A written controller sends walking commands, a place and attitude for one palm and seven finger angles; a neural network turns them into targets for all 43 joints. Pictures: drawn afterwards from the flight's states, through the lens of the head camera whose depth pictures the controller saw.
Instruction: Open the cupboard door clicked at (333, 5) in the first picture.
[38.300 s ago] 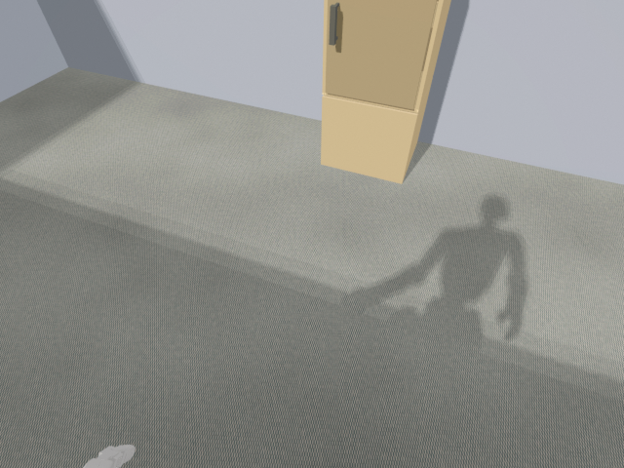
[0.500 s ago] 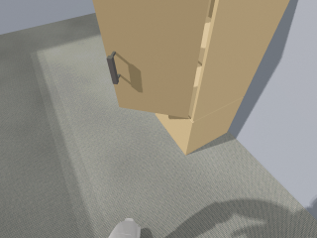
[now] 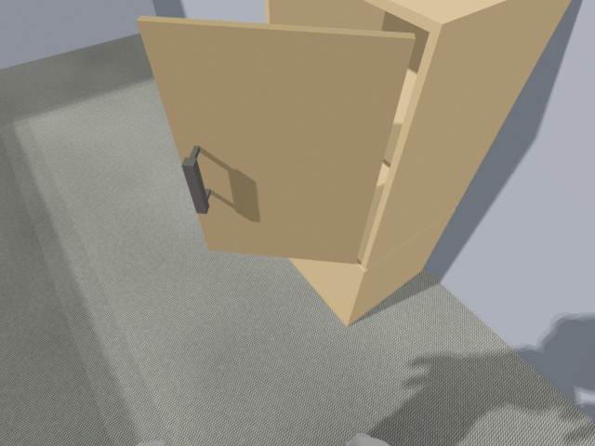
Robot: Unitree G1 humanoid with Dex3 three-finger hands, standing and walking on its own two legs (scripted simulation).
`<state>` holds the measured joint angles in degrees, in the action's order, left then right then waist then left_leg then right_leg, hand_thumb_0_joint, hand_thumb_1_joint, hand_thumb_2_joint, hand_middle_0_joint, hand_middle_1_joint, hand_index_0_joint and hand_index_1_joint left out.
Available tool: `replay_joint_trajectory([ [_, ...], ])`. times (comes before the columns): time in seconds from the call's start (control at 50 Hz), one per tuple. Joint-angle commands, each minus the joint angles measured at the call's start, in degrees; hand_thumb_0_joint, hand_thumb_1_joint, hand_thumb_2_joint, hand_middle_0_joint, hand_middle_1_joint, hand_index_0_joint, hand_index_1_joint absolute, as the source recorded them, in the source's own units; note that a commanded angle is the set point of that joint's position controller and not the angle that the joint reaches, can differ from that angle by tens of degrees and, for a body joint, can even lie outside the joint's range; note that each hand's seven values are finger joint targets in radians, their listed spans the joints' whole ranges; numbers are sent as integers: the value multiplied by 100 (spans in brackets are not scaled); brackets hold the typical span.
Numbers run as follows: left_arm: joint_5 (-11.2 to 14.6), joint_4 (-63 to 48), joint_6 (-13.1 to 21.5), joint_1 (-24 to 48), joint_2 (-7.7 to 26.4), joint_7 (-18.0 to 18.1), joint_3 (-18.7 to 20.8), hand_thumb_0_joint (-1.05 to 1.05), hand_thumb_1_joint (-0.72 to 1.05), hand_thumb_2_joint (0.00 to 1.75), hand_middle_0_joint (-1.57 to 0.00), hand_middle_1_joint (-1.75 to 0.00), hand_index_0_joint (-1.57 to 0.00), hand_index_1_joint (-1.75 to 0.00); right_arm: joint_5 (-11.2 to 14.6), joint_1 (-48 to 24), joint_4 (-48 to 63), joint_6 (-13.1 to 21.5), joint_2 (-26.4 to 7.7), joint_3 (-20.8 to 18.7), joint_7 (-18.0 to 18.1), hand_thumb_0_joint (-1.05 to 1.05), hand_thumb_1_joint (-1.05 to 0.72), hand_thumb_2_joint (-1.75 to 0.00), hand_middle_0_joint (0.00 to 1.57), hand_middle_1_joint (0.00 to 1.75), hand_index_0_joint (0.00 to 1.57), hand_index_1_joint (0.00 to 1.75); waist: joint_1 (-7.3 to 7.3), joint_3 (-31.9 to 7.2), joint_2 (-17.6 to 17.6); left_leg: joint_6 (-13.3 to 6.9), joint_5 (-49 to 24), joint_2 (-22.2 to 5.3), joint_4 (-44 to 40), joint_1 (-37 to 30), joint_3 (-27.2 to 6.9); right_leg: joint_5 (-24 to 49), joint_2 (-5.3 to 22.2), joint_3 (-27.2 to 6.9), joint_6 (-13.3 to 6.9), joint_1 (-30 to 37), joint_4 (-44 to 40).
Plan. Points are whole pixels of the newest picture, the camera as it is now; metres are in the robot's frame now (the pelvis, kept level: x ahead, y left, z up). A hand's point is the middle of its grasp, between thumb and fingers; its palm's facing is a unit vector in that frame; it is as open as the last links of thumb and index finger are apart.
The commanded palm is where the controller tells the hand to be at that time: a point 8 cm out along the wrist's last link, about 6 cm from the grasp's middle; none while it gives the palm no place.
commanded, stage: come to a stop and stand still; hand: left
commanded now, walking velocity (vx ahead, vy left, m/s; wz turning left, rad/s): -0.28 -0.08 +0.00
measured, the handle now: (199, 180) +0.59 +0.23 -0.05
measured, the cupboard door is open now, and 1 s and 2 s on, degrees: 48 48 48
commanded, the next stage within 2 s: look again from close up in 1.84 s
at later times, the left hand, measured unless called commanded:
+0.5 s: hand out of the picture +0.06 +0.17 -0.18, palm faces +0.05 -0.98 -0.21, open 7.4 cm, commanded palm none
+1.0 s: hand out of the picture -0.01 +0.10 -0.17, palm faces -0.02 -0.97 -0.25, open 7.2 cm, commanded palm none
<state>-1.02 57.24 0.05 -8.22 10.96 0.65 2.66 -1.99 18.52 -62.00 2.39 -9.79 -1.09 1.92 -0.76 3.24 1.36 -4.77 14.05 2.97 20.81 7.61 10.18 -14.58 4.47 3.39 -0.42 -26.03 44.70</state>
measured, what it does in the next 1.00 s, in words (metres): steps on the spot: right foot, then right foot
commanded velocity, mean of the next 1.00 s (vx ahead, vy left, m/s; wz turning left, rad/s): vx -0.06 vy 0.00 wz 0.00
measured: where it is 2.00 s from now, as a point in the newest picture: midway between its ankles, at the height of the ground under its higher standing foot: outside the picture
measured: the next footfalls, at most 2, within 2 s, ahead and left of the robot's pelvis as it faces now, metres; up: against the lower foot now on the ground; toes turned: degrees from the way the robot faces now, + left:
right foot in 0.06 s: +0.08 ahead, -0.12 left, +0.00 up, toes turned -4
right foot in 0.64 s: +0.00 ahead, -0.15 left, +0.00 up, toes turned -4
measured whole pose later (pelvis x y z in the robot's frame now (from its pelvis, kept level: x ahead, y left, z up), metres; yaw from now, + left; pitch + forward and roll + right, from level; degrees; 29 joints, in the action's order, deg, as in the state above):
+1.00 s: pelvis -0.05 -0.08 -0.01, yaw -2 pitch -1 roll +2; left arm -0.4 58.4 -0.8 -15.9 8.8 1.0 -0.3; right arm -1.8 21.6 -60.3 -1.4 -9.9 -0.7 0.8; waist -1.4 1.2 -2.6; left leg 0.8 14.1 -1.9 28.8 14.0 3.0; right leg -16.3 -1.4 3.1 -4.1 -15.2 32.2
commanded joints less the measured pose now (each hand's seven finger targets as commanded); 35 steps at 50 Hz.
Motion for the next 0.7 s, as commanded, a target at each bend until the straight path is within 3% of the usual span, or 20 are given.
replay_joint_trajectory([
  [0.0,7,-3,25,-796,202,74,-31,0,90,90,-20,-30,-20,-30,83,50,158,21,-606,-60,94,0,-90,-90,20,30,20,30,337,-545,-270,-66,-4016,-1640,393,-4,-875,849,-45,-138,1,1439,-1491],
  [0.04,5,57,54,-939,649,124,18,0,90,90,-20,-30,-20,-30,175,227,142,-80,-513,-108,90,0,-90,-90,20,30,20,30,245,-701,146,477,-2143,-963,877,612,-646,4286,647,-994,-421,2151,-1488],
  [0.06,29,39,50,-781,837,132,13,0,90,90,-20,-30,-20,-30,219,431,120,-156,-434,-119,64,0,-90,-90,20,30,20,30,87,-625,148,637,-1074,-716,901,775,-626,4969,1151,-1155,-781,2059,-1311],
  [0.2,43,-98,-74,-401,851,261,116,0,90,90,-20,-30,-20,-30,202,388,108,-393,-230,-168,31,0,-90,-90,20,30,20,30,82,-790,832,647,643,-520,1154,851,-614,5340,1282,-1093,-1013,2156,-1396],
  [0.24,75,-192,-104,-241,762,252,136,0,90,90,-20,-30,-20,-30,186,453,84,-378,-314,-195,29,0,-90,-90,20,30,20,30,10,-865,196,552,-1314,-852,456,193,-790,3949,890,-823,-691,1660,-1168],
  [0.26,100,-275,-134,-237,575,220,113,0,90,90,-20,-30,-20,-30,130,399,139,-368,-501,-232,59,0,-90,-90,20,30,20,30,27,-818,-570,328,-2913,-1411,325,-108,-1305,2661,351,-416,-318,1184,-863],
  [0.28,94,-357,-175,-113,368,224,63,0,90,90,-20,-30,-20,-30,90,355,180,-356,-600,-248,89,0,-90,-90,20,30,20,30,-14,-552,-1289,-82,-4320,-1994,69,-119,-1718,229,-118,-61,-61,766,-305],
  [0.3,66,-369,-246,27,357,253,66,0,90,90,-20,-30,-20,-30,59,384,167,-346,-594,-242,140,0,-90,-90,20,30,20,30,-114,-295,-1453,-397,-5208,-2202,-62,-133,-1933,-1501,-368,-311,5,286,609],
  [0.34,41,-318,-326,-49,350,238,128,0,90,90,-20,-30,-20,-30,64,263,246,-300,-553,-198,220,0,-90,-90,20,30,20,30,-21,-187,-918,-552,-4674,-2164,-50,146,-1659,-1498,-335,-792,3,55,1483],
  [0.38,12,-224,-282,-201,272,187,131,0,90,90,-20,-30,-20,-30,37,-110,367,-268,-499,-179,192,0,-90,-90,20,30,20,30,122,-138,-748,-559,-4371,-1958,118,-102,-1346,-1274,-284,-603,37,-50,1383],
  [0.4,69,10,-71,-489,537,328,40,0,90,90,-20,-30,-20,-30,120,-356,569,-160,-1111,-346,25,0,-90,-90,20,30,20,30,32,-865,-1641,-318,-6337,-1932,1094,-1091,-1293,-1634,-142,-453,6,-683,1103],
  [0.42,86,-478,-75,-286,480,330,-20,0,90,90,-20,-30,-20,-30,74,-179,932,-138,-675,-263,-48,0,-90,-90,20,30,20,30,55,-909,-1527,-369,-4914,-2005,896,-451,-1237,-1533,-148,-313,-84,36,893],
  [0.44,77,-499,-50,-221,271,294,-15,0,90,90,-20,-30,-20,-30,31,-46,911,-107,-624,-206,-36,0,-90,-90,20,30,20,30,9,-930,-1943,-331,-5880,-1798,804,-992,-1186,-1437,-313,-191,-37,-317,764],
  [0.46,55,-448,2,-107,242,271,-45,0,90,90,-20,-30,-20,-30,58,332,798,-131,-663,-206,-14,0,-90,-90,20,30,20,30,-196,-1121,-1866,-320,-6406,-1777,876,-1335,-1197,-1595,-372,-52,-50,-392,912],
  [0.52,41,-455,60,-164,156,206,-80,0,90,90,-20,-30,-20,-30,40,487,896,-159,-845,-246,-24,0,-90,-90,20,30,20,30,-194,-948,-1072,-317,-6345,-1760,955,-1315,-1089,-1414,-399,143,-92,-184,257],
  [0.58,42,-190,101,-920,244,165,-80,0,90,90,-20,-30,-20,-30,85,-133,1100,-181,-836,-220,-33,0,-90,-90,20,30,20,30,258,-755,-661,-68,-3753,-1409,1206,-326,-796,250,-280,-54,-90,1000,-1441],
  [0.62,-8,-111,172,-1053,751,178,-79,0,90,90,-20,-30,-20,-30,117,-191,1233,-258,-458,-152,-75,0,-90,-90,20,30,20,30,91,-370,773,374,659,-763,1517,933,-536,2076,944,-1672,-581,1228,-1990],
  [0.64,-19,-147,155,-911,846,155,-141,0,90,90,-20,-30,-20,-30,107,-208,1225,-307,-318,-133,-93,0,-90,-90,20,30,20,30,37,-111,827,421,1647,-506,1797,920,-651,1698,1213,-1827,-887,784,-2285],
  [0.66,-38,-205,118,-759,866,127,-182,0,90,90,-20,-30,-20,-30,81,-167,1152,-333,-272,-149,-119,0,-90,-90,20,30,20,30,-52,48,406,415,1566,-391,1853,601,-684,702,1040,-1671,-894,216,-2409],
  [0.68,-53,-262,123,-548,861,127,-158,0,90,90,-20,-30,-20,-30,68,-54,1094,-388,-256,-134,-132,0,-90,-90,20,30,20,30,-194,12,765,411,1390,-400,1837,674,-647,606,737,-1473,-774,376,-2305],
])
